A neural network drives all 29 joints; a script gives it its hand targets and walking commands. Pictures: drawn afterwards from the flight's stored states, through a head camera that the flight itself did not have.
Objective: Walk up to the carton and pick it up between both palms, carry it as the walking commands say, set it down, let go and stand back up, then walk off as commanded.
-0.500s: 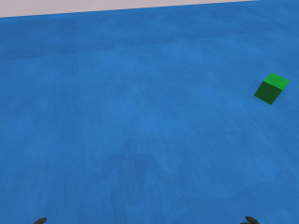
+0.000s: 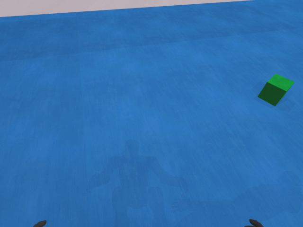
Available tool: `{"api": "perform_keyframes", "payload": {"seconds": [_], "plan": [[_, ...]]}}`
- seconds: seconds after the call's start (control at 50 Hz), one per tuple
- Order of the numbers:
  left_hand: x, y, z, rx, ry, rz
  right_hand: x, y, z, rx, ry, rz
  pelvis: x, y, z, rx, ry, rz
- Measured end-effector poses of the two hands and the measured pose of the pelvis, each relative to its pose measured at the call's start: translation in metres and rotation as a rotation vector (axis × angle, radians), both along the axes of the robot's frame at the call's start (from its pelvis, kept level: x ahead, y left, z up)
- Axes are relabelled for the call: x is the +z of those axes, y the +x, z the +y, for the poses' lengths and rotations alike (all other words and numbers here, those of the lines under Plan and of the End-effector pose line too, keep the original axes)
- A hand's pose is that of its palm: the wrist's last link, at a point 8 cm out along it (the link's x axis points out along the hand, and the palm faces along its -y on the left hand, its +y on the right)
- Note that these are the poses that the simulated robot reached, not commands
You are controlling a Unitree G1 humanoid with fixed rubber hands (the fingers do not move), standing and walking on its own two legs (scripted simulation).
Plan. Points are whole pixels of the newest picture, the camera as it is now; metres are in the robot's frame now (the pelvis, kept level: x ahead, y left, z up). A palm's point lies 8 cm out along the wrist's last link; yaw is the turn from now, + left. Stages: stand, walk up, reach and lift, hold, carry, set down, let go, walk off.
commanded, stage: walk up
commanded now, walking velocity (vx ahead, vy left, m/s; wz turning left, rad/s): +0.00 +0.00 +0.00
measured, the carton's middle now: (275, 89) +1.44 -1.28 -0.69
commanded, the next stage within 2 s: none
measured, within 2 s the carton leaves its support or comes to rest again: neither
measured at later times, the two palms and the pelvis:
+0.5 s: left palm out of the picture +0.12 +0.19 -0.13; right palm out of the picture +0.03 -0.35 -0.14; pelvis +0.00 -0.07 -0.02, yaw -13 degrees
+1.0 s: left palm (118, 163) +0.36 +0.11 -0.14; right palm out of the picture +0.11 -0.39 -0.10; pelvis +0.19 -0.11 -0.01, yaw -28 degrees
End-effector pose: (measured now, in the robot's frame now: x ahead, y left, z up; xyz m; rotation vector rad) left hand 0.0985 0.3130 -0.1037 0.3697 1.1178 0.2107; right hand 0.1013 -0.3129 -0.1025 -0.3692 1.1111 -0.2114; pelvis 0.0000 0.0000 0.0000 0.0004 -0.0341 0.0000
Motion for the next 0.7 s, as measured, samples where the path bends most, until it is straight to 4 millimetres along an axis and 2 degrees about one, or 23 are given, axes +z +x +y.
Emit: {"api": "perform_keyframes", "payload": {"seconds": [0.14, 0.2, 0.26, 0.32, 0.4, 0.44, 0.48, 0.58, 0.7], "plan": [[0.0, 0.001, 0.001, 0.001, 0.001, 0.002, 0.0, 0.001, 0.0, -0.001, -0.001, 0.002, 0.0, 0.001, 0.0, 0.0, 0.0, 0.0], [-0.002, 0.002, -0.004, 0.033, -0.033, 0.023, 0.0, -0.011, -0.006, -0.06, -0.023, 0.012, 0.0, 0.0, -0.003, -0.028, -0.016, 0.02], [-0.008, 0.005, -0.022, 0.009, -0.054, 0.06, -0.008, -0.026, -0.011, -0.116, -0.007, 0.016, -0.003, -0.004, -0.01, -0.076, -0.022, 0.024], [-0.016, 0.011, -0.049, -0.046, -0.07, 0.099, -0.022, -0.044, -0.016, -0.161, 0.03, 0.018, -0.009, -0.006, -0.021, -0.124, -0.013, 0.022], [-0.028, 0.028, -0.087, -0.121, -0.069, 0.08, -0.049, -0.074, -0.031, -0.218, 0.074, 0.045, -0.025, -0.007, -0.044, -0.178, 0.001, 0.027], [-0.029, 0.03, -0.102, -0.14, -0.086, 0.072, -0.051, -0.083, -0.036, -0.227, 0.084, 0.069, -0.026, -0.006, -0.055, -0.19, -0.002, 0.038], [-0.028, 0.024, -0.115, -0.15, -0.1, 0.088, -0.043, -0.075, -0.038, -0.225, 0.096, 0.048, -0.02, -0.001, -0.065, -0.212, 0.005, 0.046], [-0.021, 0.012, -0.137, -0.148, -0.119, 0.137, -0.017, -0.03, -0.052, -0.209, 0.116, -0.064, -0.004, 0.021, -0.079, -0.264, 0.016, 0.049], [-0.017, 0.024, -0.139, -0.142, -0.111, 0.18, 0.008, 0.048, -0.069, -0.204, 0.104, -0.216, 0.0, 0.061, -0.087, -0.334, 0.015, 0.053]]}}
